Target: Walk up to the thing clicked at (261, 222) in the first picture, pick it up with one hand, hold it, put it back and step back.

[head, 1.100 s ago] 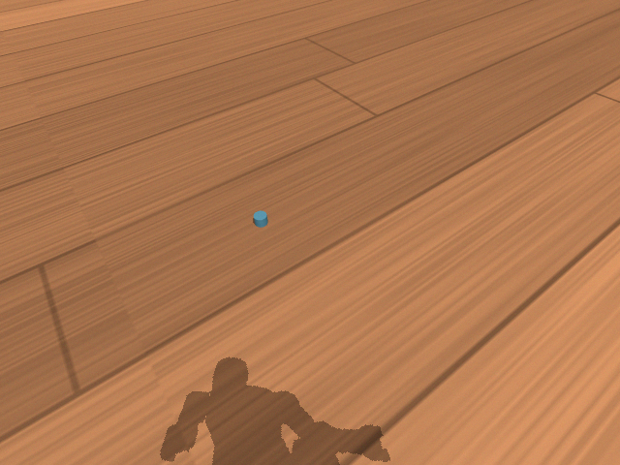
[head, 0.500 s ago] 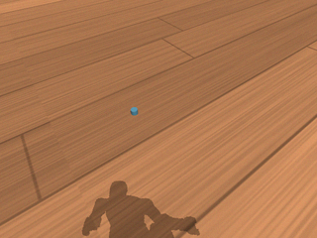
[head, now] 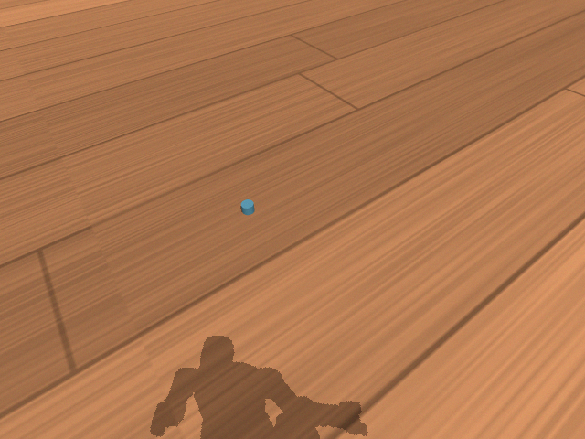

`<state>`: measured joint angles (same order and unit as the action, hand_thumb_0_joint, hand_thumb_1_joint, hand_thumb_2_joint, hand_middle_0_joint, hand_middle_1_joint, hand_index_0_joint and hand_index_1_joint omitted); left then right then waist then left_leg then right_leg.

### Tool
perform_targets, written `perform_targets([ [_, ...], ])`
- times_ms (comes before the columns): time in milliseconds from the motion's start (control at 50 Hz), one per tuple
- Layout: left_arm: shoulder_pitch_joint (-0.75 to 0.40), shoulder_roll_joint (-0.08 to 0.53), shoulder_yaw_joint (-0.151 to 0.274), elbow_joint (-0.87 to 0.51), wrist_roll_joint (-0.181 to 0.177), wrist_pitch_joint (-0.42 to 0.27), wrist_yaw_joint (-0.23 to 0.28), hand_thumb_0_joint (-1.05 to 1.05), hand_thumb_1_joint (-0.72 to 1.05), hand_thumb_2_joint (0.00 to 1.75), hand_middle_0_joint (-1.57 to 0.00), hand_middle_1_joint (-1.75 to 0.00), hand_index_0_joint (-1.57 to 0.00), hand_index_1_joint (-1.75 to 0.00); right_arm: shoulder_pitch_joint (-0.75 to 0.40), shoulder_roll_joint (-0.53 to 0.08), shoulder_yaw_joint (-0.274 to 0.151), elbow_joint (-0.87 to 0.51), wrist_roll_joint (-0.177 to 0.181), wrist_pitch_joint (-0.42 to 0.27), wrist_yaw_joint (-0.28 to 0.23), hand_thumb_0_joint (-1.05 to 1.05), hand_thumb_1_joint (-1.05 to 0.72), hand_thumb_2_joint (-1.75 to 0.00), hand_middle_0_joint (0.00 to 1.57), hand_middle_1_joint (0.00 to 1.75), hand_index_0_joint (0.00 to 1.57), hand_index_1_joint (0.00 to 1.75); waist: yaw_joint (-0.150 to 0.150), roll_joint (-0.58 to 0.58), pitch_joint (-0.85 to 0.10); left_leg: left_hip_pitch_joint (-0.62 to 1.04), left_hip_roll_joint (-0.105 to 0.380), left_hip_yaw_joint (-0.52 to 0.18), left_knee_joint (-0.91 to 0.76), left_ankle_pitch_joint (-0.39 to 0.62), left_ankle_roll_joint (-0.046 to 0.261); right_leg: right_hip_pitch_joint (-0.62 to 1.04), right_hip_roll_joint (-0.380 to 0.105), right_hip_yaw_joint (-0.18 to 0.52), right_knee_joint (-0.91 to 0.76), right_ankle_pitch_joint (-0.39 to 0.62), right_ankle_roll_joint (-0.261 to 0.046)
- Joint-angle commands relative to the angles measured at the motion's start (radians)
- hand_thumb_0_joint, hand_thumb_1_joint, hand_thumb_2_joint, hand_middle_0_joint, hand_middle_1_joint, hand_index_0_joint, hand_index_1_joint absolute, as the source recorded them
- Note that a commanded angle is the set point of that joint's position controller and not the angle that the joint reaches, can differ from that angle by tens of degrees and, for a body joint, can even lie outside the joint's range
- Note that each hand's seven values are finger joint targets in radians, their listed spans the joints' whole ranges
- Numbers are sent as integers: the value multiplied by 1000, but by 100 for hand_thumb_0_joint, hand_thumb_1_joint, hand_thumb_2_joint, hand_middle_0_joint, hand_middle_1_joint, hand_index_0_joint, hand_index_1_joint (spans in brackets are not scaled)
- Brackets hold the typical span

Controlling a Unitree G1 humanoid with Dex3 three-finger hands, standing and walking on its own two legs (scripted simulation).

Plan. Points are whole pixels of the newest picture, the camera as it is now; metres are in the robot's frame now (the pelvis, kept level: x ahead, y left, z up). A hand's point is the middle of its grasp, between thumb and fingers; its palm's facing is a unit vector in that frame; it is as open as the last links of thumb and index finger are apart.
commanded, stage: stand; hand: left
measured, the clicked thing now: (247, 207) +1.27 +0.27 -0.76
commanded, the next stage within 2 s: walk up in 0.02 s
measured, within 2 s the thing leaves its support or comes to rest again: neither
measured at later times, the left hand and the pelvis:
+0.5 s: hand out of the picture +0.13 +0.36 -0.17, palm faces +0.02 -0.93 -0.36, open 7.4 cm; pelvis +0.11 +0.07 -0.01, yaw +4 degrees
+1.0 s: hand (151, 292) +0.42 +0.31 -0.13, palm faces +0.05 -0.93 -0.36, open 7.4 cm; pelvis +0.33 +0.04 -0.01, yaw +5 degrees
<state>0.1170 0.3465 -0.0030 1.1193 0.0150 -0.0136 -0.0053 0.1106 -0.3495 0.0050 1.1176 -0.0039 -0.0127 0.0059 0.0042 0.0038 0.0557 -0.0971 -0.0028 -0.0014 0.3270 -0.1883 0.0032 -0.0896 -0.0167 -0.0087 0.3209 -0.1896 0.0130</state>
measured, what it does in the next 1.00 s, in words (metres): walks ahead: left foot, then right foot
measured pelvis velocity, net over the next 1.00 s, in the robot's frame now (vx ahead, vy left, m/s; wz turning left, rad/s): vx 0.33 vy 0.04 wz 0.09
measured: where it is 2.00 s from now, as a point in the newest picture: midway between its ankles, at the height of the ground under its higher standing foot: (285, 306)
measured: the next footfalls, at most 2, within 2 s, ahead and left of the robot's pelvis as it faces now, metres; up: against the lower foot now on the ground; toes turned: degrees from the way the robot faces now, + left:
left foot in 0.32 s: +0.15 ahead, +0.18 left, +0.00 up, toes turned +7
right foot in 0.78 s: +0.43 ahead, -0.06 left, +0.00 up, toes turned +0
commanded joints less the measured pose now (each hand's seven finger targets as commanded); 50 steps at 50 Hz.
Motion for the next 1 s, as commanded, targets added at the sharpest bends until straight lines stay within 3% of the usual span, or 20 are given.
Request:
perform_targets([
  [0,31,307,105,-108,9,-39,-11,0,90,90,-20,-30,-20,-30,24,-288,-103,-114,-14,-34,13,0,-90,-90,20,30,20,30,4,-17,-183,4,94,-118,44,-305,102,52,-66,51,58,-293,-71],
  [40,45,302,118,-115,22,-44,-27,0,90,90,-20,-30,-20,-30,-13,-288,-113,-135,-26,-31,30,0,-90,-90,20,30,20,30,31,13,-19,-231,110,-183,65,-525,125,-62,-112,141,99,-519,-116],
  [100,149,331,138,-129,26,-58,-31,0,90,90,-20,-30,-20,-30,-107,-220,-108,-212,-27,-42,45,0,-90,-90,20,30,20,30,99,-118,90,-527,28,-42,300,-263,58,94,-264,354,-87,-509,-218],
  [140,164,387,156,-159,32,-71,-27,0,90,90,-20,-30,-20,-30,-110,-236,-113,-240,-31,-47,44,0,-90,-90,20,30,20,30,109,-132,70,-632,76,-80,496,-304,30,165,-438,522,-210,-458,-314],
  [200,32,380,151,-224,33,-73,-29,0,90,90,-20,-30,-20,-30,-16,-260,-131,-232,-21,-57,63,0,-90,-90,20,30,20,30,30,-159,85,-467,138,-93,397,-286,26,23,-368,322,-173,-410,-262],
  [280,-4,317,129,-253,17,-59,-48,0,90,90,-20,-30,-20,-30,190,-250,-163,-164,-29,-63,68,0,-90,-90,20,30,20,30,-76,-62,-9,39,0,89,172,5,12,-255,-158,-24,94,-227,-143],
  [300,39,276,117,-257,18,-54,-50,0,90,90,-20,-30,-20,-30,308,-285,-184,-138,-35,-64,57,0,-90,-90,20,30,20,30,-126,64,-91,274,-21,74,188,-62,41,-387,-109,-84,328,-132,-123],
  [320,67,199,97,-271,5,-53,-51,0,90,90,-20,-30,-20,-30,403,-377,-206,-143,-50,-70,42,0,-90,-90,20,30,20,30,-166,317,-117,351,207,-360,-27,-450,142,-614,29,-151,698,-302,-74],
  [340,34,239,104,-288,10,-51,-41,0,90,90,-20,-30,-20,-30,358,-456,-209,-192,-36,-78,42,0,-90,-90,20,30,20,30,-151,256,-91,211,390,-737,-178,-663,246,-641,48,42,817,-408,-71],
  [360,-7,317,106,-291,6,-55,-36,0,90,90,-20,-30,-20,-30,295,-440,-202,-211,-10,-75,38,0,-90,-90,20,30,20,30,-125,96,-22,115,412,-716,-170,-611,281,-634,-18,138,851,-337,-77],
  [400,107,306,100,-237,-11,-53,-41,0,90,90,-20,-30,-20,-30,180,-356,-162,-253,-8,-81,29,0,-90,-90,20,30,20,30,-35,47,28,76,326,-445,-105,-371,229,-605,-78,142,797,-198,-68],
  [460,133,305,106,-221,1,-50,-55,0,90,90,-20,-30,-20,-30,196,-327,-144,-262,-3,-94,27,0,-90,-90,20,30,20,30,-24,92,42,-30,281,-271,-140,-140,206,-495,-94,91,665,-122,-21],
  [540,52,276,104,-276,5,-47,-78,0,90,90,-20,-30,-20,-30,219,-336,-146,-283,-4,-100,30,0,-90,-90,20,30,20,30,-44,120,68,1,260,-161,-144,-20,228,-497,-113,32,457,-33,-11],
  [700,-36,229,116,-319,0,-51,-86,0,90,90,-20,-30,-20,-30,249,-332,-143,-322,-2,-88,18,0,-90,-90,20,30,20,30,-36,88,39,-41,231,-71,7,238,160,-262,-25,-72,258,36,-67],
  [740,113,259,140,-285,1,-60,-72,0,90,90,-20,-30,-20,-30,245,-308,-132,-339,0,-87,11,0,-90,-90,20,30,20,30,56,-4,-50,-103,180,-17,290,395,121,5,7,-65,200,15,-95],
  [760,248,317,162,-259,8,-69,-58,0,90,90,-20,-30,-20,-30,276,-252,-109,-350,2,-89,12,0,-90,-90,20,30,20,30,112,-147,-139,-235,98,42,556,251,89,192,-79,53,138,-85,-128],
  [780,318,401,182,-271,4,-76,-47,0,90,90,-20,-30,-20,-30,343,-192,-87,-366,9,-87,13,0,-90,-90,20,30,20,30,106,-322,-204,-480,-40,68,820,-255,46,345,-379,549,-2,-284,-216],
  [800,271,418,178,-288,-14,-71,-46,0,90,90,-20,-30,-20,-30,299,-300,-114,-343,5,-77,3,0,-90,-90,20,30,20,30,109,-200,-167,-513,-2,-34,927,-336,53,233,-437,681,-72,-408,-304],
  [880,125,307,144,-328,-17,-72,-37,0,90,90,-20,-30,-20,-30,322,-289,-109,-284,8,-73,22,0,-90,-90,20,30,20,30,18,-141,-6,-443,97,-76,804,-155,43,-79,-271,287,-96,-276,-238],
  [980,125,313,143,-364,-2,-85,-47,0,90,90,-20,-30,-20,-30,271,-254,-120,-297,-21,-60,55,0,-90,-90,20,30,20,30,15,-154,23,-400,110,15,517,-125,-6,-181,-227,138,-114,-251,-251],
])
